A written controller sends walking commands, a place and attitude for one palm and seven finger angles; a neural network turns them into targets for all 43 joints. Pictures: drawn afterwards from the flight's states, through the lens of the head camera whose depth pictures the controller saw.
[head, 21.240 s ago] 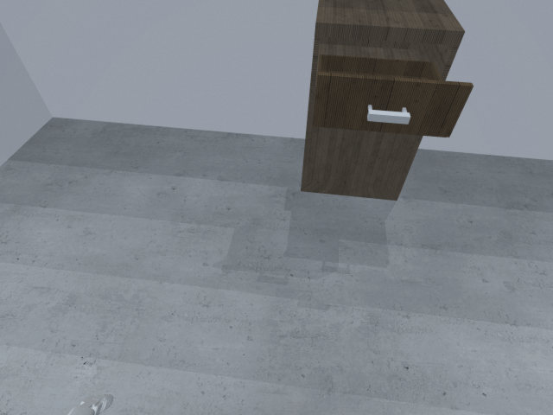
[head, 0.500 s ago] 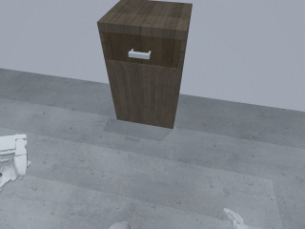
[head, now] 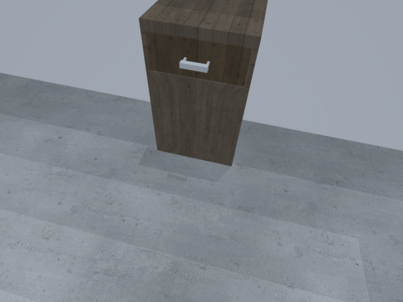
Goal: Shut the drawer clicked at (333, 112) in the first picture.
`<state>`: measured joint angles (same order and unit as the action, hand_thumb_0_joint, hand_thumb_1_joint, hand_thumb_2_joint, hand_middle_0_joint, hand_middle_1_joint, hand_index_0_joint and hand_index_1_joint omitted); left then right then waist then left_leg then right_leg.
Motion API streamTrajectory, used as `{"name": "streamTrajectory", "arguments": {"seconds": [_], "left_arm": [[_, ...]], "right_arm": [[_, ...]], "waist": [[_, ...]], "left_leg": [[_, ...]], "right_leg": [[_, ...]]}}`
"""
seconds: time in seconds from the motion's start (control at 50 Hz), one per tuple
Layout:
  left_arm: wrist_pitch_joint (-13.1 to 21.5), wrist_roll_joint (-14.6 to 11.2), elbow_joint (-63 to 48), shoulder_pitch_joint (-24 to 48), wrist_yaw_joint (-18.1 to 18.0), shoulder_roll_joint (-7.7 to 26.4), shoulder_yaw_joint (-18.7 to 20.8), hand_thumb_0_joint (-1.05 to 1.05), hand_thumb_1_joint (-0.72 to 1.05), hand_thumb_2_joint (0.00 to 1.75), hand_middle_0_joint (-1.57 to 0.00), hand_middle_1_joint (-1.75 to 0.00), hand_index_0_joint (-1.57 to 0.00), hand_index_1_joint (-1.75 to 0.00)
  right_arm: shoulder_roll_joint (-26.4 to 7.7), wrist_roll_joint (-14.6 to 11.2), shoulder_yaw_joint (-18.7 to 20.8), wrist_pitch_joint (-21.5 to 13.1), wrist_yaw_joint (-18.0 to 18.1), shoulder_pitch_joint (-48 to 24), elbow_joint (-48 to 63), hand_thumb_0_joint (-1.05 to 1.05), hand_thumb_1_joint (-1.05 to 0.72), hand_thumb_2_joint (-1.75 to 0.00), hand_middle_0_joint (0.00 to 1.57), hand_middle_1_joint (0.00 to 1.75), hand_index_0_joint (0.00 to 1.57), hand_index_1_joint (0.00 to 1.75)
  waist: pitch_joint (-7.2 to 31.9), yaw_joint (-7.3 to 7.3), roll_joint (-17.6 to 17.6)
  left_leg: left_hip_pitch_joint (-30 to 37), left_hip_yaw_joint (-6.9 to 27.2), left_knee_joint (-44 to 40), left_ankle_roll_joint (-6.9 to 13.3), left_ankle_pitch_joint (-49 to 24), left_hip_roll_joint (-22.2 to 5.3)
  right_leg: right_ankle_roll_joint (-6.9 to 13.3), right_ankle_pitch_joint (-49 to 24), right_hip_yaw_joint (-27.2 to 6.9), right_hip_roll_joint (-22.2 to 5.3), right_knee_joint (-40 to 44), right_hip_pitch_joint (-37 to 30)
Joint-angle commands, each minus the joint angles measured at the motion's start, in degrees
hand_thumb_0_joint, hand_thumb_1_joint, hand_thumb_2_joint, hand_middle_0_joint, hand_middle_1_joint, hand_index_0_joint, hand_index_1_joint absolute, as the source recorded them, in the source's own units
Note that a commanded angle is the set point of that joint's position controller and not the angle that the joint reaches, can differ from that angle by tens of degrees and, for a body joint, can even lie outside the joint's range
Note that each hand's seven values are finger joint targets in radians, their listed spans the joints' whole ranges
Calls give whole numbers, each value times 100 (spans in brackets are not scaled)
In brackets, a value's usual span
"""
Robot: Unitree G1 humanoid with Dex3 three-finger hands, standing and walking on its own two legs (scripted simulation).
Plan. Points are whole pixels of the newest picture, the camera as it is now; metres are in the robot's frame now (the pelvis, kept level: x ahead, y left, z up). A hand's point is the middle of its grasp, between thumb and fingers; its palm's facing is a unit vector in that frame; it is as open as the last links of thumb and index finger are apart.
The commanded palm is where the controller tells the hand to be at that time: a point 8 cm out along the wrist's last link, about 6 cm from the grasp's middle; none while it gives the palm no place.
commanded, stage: let the arm hang, fingers relaxed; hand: left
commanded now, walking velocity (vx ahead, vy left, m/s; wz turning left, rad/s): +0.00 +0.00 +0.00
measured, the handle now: (195, 63) +1.03 +0.06 -0.07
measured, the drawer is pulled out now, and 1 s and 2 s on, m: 0.00 0.00 0.00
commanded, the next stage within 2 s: look to check the result in 0.80 s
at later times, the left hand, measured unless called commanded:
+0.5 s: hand out of the picture +0.02 +0.20 -0.16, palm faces -0.01 -0.97 -0.23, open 7.1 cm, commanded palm none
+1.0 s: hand out of the picture +0.03 +0.17 -0.16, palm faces -0.02 -0.98 -0.19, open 7.4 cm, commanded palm none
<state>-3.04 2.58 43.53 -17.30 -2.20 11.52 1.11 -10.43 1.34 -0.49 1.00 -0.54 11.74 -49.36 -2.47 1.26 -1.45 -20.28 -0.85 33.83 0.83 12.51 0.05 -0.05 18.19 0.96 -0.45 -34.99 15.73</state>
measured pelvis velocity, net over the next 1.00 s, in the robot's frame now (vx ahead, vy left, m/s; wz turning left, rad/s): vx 0.03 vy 0.00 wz -0.04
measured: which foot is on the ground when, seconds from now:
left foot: down 0.00-1.00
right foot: down 0.00-1.00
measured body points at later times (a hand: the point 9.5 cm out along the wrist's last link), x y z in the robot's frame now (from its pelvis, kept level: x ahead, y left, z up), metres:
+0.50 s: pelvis +0.01 +0.01 +0.01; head +0.02 +0.00 +0.46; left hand +0.02 +0.25 -0.14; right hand +0.02 -0.22 -0.15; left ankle +0.06 +0.11 -0.73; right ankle +0.01 -0.12 -0.73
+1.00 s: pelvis +0.03 +0.00 +0.02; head +0.05 -0.01 +0.46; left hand +0.04 +0.22 -0.14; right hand +0.00 -0.22 -0.15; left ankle +0.06 +0.11 -0.73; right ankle +0.01 -0.12 -0.73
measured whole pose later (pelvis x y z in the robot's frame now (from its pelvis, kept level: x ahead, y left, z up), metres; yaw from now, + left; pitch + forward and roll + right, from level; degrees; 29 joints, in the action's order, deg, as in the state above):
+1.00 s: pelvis +0.03 +0.00 +0.02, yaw -2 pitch -1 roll +0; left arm 0.3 0.8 64.7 -14.9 -1.9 8.3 0.5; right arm -7.6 0.7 1.2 0.2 1.7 16.1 -65.2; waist -3.7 0.8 0.5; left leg -12.6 -2.7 24.2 0.4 10.3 -0.9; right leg 0.3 14.5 -1.0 0.5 -24.3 8.5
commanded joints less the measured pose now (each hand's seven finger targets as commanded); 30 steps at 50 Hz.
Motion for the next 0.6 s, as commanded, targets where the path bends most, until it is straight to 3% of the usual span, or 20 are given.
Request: {"name": "streamTrajectory", "arguments": {"seconds": [0.0, 0.02, 0.1, 0.16, 0.28, 0.52, 0.58], "left_arm": [[285, -176, 145, -160, 108, 761, 172, 0, 90, 90, -76, -91, -76, -91], [290, -179, 344, -215, 118, 772, 154, 0, 90, 90, -72, -86, -72, -86], [318, -184, 876, -203, 126, 729, 109, 0, 90, 90, -56, -69, -56, -69], [335, -179, 1164, -163, 111, 721, 86, 0, 90, 90, -44, -56, -44, -56], [324, -184, 1605, -224, 79, 697, 38, 0, 90, 90, -20, -30, -20, -30], [347, -182, 1891, -117, 35, 475, 23, 0, 90, 90, -20, -30, -20, -30], [361, -184, 1893, -87, 29, 442, 33, 0, 90, 90, -20, -30, -20, -30]], "right_arm": [[-826, 23, 241, -96, 104, -16, 124, 0, -90, -90, 20, 30, 20, 30], [-808, 9, 247, -99, 117, 41, 41, 0, -90, -90, 20, 30, 20, 30], [-801, -28, 305, -106, 167, 338, -282, 0, -90, -90, 20, 30, 20, 30], [-806, -51, 313, -121, 188, 462, -502, 0, -90, -90, 20, 30, 20, 30], [-737, -51, 305, -90, 191, 574, -844, 0, -90, -90, 20, 30, 20, 30], [-470, -34, 267, -110, 198, 657, -1190, 0, -90, -90, 20, 30, 20, 30], [-392, -31, 272, -108, 198, 702, -1229, 0, -90, -90, 20, 30, 20, 30]], "waist": [[186, -175, 1371], [339, -186, 1331], [559, -122, 600], [396, -99, 285], [-43, -95, 252], [-303, -91, 265], [-273, -84, 107]], "left_leg": [[234, 769, -1367, 207, 519, -596], [284, 779, -1427, 208, 662, -581], [737, 735, -1443, 206, 601, -622], [869, 688, -1438, 216, 278, -646], [809, 620, -1577, 186, 566, -598], [822, 471, -1585, 136, 253, -558], [873, 401, -1498, 110, 93, -522]], "right_leg": [[226, -65, -459, -230, 1080, -69], [241, -130, -433, -225, 1109, -220], [265, -214, -420, -286, 1314, -216], [267, -314, -426, -344, 1399, -139], [282, 3, -501, -375, 1582, 54], [238, -234, -548, -394, 1624, 74], [235, -265, -556, -408, 1666, 55]]}}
